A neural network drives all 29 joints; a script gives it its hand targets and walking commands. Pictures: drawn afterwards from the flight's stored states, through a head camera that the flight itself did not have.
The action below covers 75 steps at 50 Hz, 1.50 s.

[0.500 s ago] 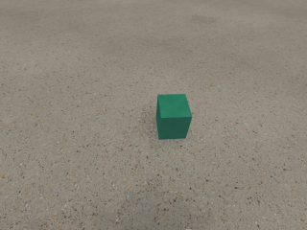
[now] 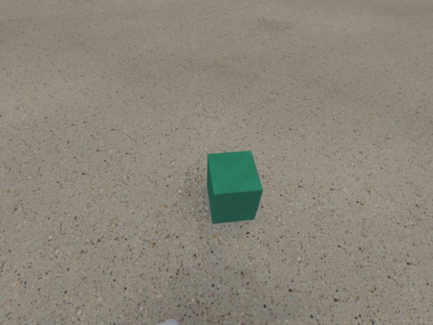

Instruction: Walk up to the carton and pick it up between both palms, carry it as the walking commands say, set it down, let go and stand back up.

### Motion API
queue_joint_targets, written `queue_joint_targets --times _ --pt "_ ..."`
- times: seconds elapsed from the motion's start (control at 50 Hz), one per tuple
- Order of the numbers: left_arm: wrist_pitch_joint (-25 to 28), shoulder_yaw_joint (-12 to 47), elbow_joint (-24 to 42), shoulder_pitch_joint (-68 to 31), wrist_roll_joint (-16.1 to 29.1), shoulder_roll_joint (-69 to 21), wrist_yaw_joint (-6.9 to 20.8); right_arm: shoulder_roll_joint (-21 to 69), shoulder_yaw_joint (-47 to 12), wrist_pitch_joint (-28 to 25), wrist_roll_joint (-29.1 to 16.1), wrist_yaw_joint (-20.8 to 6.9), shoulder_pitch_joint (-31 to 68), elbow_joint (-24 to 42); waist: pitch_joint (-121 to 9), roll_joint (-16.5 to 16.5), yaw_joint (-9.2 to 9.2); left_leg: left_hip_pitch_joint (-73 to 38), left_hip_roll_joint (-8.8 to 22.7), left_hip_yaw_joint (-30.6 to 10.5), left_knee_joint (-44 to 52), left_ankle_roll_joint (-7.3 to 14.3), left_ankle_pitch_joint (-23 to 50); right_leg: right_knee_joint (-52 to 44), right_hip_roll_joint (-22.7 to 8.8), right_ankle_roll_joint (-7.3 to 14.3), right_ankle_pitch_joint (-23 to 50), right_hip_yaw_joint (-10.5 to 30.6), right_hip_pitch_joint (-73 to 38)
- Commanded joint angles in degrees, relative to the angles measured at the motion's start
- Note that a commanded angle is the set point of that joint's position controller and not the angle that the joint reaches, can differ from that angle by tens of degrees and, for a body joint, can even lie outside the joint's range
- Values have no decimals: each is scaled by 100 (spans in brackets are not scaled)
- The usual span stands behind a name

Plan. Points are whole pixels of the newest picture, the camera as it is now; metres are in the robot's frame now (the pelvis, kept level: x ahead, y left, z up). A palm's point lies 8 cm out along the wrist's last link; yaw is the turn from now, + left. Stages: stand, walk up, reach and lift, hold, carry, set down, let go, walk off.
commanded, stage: walk up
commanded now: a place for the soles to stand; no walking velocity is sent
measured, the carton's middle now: (231, 187) +0.85 -0.06 -0.62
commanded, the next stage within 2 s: none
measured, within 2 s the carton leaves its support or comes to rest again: neither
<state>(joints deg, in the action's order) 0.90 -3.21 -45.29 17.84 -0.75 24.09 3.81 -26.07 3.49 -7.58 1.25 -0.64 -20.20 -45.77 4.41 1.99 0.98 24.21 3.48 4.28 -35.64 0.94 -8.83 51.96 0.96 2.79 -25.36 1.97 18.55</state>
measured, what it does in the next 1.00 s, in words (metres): walks ahead: right foot, then left foot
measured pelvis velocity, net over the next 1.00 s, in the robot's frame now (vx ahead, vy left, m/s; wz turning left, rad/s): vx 0.23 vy -0.10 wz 0.07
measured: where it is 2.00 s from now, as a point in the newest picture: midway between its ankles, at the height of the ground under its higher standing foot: (242, 317)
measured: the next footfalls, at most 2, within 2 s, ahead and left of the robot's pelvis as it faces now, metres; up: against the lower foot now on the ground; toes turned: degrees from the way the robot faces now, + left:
right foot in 0.26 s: +0.20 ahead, -0.19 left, +0.00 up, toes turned -2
left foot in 0.54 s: +0.29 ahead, +0.04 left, +0.00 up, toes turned +3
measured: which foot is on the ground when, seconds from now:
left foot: down 0.00-0.26, up 0.28-0.52, down 0.54-1.00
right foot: up 0.00-0.24, down 0.26-0.54, up 0.56-0.70, down 0.72-1.00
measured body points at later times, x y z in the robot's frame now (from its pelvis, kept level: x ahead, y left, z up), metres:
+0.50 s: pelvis +0.17 -0.08 +0.01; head +0.19 -0.07 +0.46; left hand +0.20 +0.26 -0.10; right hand +0.26 -0.41 -0.09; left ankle +0.23 +0.05 -0.69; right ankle +0.16 -0.19 -0.71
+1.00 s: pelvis +0.23 -0.10 +0.01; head +0.26 -0.11 +0.46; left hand +0.32 +0.22 -0.10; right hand +0.34 -0.41 -0.11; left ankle +0.25 +0.04 -0.71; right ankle +0.24 -0.23 -0.71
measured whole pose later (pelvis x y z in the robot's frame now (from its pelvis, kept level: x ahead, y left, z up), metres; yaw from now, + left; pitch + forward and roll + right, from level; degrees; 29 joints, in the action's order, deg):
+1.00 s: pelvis +0.23 -0.10 +0.01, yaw +4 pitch -2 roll +0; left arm 2.5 -0.2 -58.8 3.7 -0.1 22.2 -0.6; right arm -23.8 1.1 -0.7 -0.4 -0.7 -5.9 -59.2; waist 6.0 -1.2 -0.1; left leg 16.3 0.8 -1.7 -32.9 -1.6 -14.7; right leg 33.9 -2.0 -0.9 -17.9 -1.3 14.1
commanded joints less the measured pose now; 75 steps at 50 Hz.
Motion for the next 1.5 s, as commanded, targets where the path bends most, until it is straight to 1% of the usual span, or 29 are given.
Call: queue_joint_targets --times 0.0,0.04,0.06,0.1,0.18,0.2,0.24,0.26,0.28,0.3,0.32,0.38,0.42,0.46,0.5,0.52,0.54,0.56,0.62,0.68,0.72,0.74,0.78,0.82,0.88,0.94,1.32,1.4,1.48 --pt "-7 -392 500 118 25 1368 -59 -2058 665 -16 -194 175 -483 222 -355 -826 -147 -1764 2213 -3735 2241 1335 -3631 1761 -368 -101 -47 581 2219" --pt "3 -464 391 -271 -111 1360 -2 -1630 549 -34 -40 228 -273 261 -64 -1092 -99 -1217 1755 -2693 2002 1314 -2877 1069 -696 -261 -124 513 2139" --pt "14 -462 206 22 -124 1296 70 -1660 502 -16 -18 223 -370 238 -301 -582 -116 -994 1560 -2064 1883 1221 -2368 584 -673 -263 -74 305 1607" --pt "49 -475 103 -82 -117 1165 179 -1658 457 -22 50 152 -396 202 66 -1012 -161 -529 1461 -1386 2005 1265 -1616 63 -625 -222 -97 13 1350" --pt "-4 -546 94 -231 -101 1054 211 -1752 499 5 20 129 -72 246 -106 -678 34 -35 1263 -1161 1654 1004 -1939 -850 -492 -163 421 -336 289" --pt "-11 -595 57 62 -147 1076 237 -1799 554 37 -29 121 184 282 -398 -1179 298 58 1251 -971 1394 962 -2193 -921 -425 -101 512 -558 -246" --pt "55 -668 -153 675 -85 1283 176 -1516 421 162 7 114 243 273 -316 -399 533 909 786 -634 82 572 -2906 -1807 -294 -68 317 -234 -1212" --pt "93 -808 -172 939 -185 1693 67 -1085 274 199 -38 123 134 283 -321 1129 702 1672 318 -70 -1657 309 -2628 -2766 -870 300 -1258 992 -1837" --pt "137 -823 3 966 -87 2148 11 -936 232 179 -83 187 674 474 -15 1824 793 2761 -392 -127 -2772 201 -2558 -3941 -2098 1074 -2161 3440 -1434" --pt "160 -731 225 475 -60 1954 -22 -1244 263 212 -60 256 365 306 283 541 517 2617 -172 -1088 -3325 175 -2111 -3881 -2167 1220 -1571 3311 -1167" --pt "150 -643 293 272 -60 1709 -42 -1343 272 128 -128 239 145 49 30 389 282 1892 42 -949 -3024 190 -1847 -3524 -2037 1407 -846 2744 -711" --pt "158 -552 325 -140 -77 1686 -81 -1109 205 95 -165 151 -431 -168 24 1321 -28 641 41 -244 -1958 7 -1808 -3066 -1466 1175 953 1202 -25" --pt "189 -433 331 179 -66 1445 -92 -1050 252 122 -81 81 -126 -94 -86 710 90 407 -183 -119 -1306 46 -1692 -2885 -1465 1217 1770 1161 -214" --pt "198 -329 417 -44 -4 1410 -202 -754 185 131 -63 109 -185 -65 -283 899 -66 -331 -276 53 -504 77 -882 -2456 -1497 1035 2949 835 -157" --pt "175 -184 326 -204 119 1342 -268 -740 159 88 -81 158 -279 -113 -599 289 -272 -1385 -523 85 527 248 -3 -1404 -1152 674 3924 249 -35" --pt "188 -76 426 -284 189 998 -319 -1035 316 91 -12 217 -550 -82 -847 -421 -484 -2106 262 -1099 1018 518 739 -193 -854 247 3735 -41 466" --pt "168 -3 541 -264 187 618 -337 -1396 319 57 10 280 -669 43 -1012 -935 -310 -2616 1637 -2889 1164 872 2080 416 -354 -176 530 -154 1139" --pt "55 -157 276 7 226 1043 -416 -1613 348 87 -150 228 -273 63 -1077 -927 -182 -2327 1971 -3296 1058 1588 1978 592 -171 -194 -586 53 1087" --pt "84 -181 177 -129 113 1130 -429 -1235 250 227 -107 229 181 76 -653 -857 -92 -1308 1420 -2153 730 1376 1597 -68 -528 -137 -745 26 766" --pt "202 -165 -482 311 22 862 -446 -1022 103 390 -88 170 886 9 -726 -878 277 -455 691 -1271 94 719 1937 -2050 -147 -91 1282 -284 -817" --pt "328 -234 -440 -256 3 1463 -471 -503 -72 486 -187 119 699 -163 -662 473 19 -188 -135 -706 -632 69 -675 -3046 -1877 628 1948 1973 -362" --pt "325 -179 -315 -693 24 1484 -447 -739 47 516 -241 121 744 -296 -465 144 -180 -775 -218 -616 -498 82 -1383 -2842 -1902 858 1963 1716 215" --pt "308 -88 -445 -948 64 1330 -475 -909 41 548 -122 84 868 -638 -382 -349 -46 -1016 -3 -860 150 188 -249 -2398 -1244 374 1625 883 254" --pt "299 -56 -592 -929 69 1219 -489 -897 63 535 -74 41 1111 -582 -530 243 -10 -1039 264 -1228 132 408 338 -2314 -877 59 1599 527 135" --pt "281 -7 -893 -1236 44 1176 -495 -736 14 561 -168 40 1138 -913 -865 -88 -155 -1168 52 -946 220 259 715 -2464 -959 137 1886 475 -460" --pt "275 49 -1081 -1403 51 1065 -504 -784 12 600 -161 58 1423 -1088 -784 251 -11 -1304 189 -947 434 230 1157 -2553 -1008 116 2668 380 -784" --pt "143 136 -1746 -2137 35 794 -430 -641 -100 639 -100 8 2062 -1704 -498 -724 -51 -1009 338 -1335 1951 132 -271 -3406 -752 -168 1137 13 -1131" --pt "212 64 -1699 -2140 13 939 -450 -620 -104 646 -129 -2 1771 -1675 -655 199 -134 -1406 238 -1132 1562 169 591 -3599 -855 -161 1506 157 -1228" --pt "196 49 -1691 -2031 4 951 -442 -596 -109 676 -122 17 1974 -1605 -729 -337 -92 -1305 254 -1117 1591 121 397 -3533 -894 -211 1498 105 -1262"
